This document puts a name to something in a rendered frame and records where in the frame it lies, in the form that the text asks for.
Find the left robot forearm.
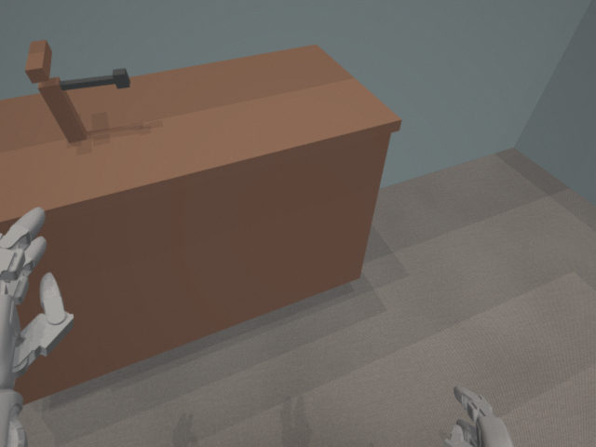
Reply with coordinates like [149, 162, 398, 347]
[0, 389, 28, 447]

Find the robot left hand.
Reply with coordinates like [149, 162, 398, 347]
[0, 207, 74, 390]

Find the counter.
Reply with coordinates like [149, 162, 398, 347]
[0, 40, 402, 405]

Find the tap lever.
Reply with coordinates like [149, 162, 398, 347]
[60, 68, 130, 90]

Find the robot right hand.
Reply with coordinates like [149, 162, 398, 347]
[445, 386, 514, 447]

